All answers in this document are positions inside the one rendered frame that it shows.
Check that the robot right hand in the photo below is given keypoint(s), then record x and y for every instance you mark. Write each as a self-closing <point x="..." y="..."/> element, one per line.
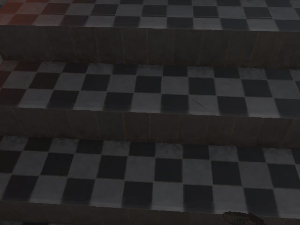
<point x="238" y="218"/>

